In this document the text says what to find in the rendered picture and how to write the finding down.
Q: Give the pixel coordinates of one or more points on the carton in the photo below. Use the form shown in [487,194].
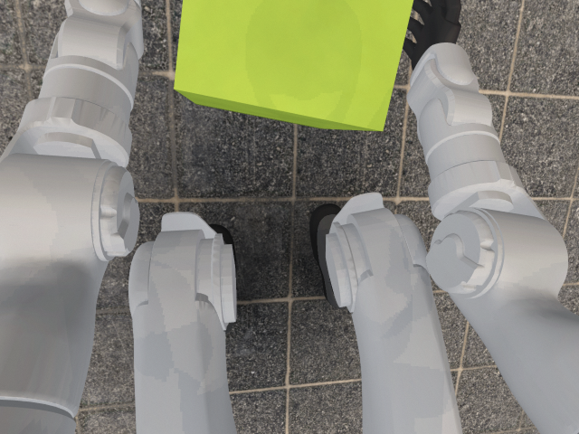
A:
[329,64]

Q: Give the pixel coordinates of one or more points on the robot left upper arm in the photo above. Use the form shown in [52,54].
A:
[62,219]

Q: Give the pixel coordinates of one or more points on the left robot shin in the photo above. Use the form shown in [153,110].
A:
[138,282]

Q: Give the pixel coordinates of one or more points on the robot right thigh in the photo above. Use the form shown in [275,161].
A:
[406,378]

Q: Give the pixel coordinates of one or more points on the robot right forearm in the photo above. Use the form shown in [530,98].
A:
[460,144]

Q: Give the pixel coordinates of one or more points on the robot right hand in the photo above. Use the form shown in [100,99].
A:
[441,24]

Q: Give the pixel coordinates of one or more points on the robot right upper arm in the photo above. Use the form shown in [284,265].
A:
[504,271]

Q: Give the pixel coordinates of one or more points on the robot left forearm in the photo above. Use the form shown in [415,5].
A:
[89,85]

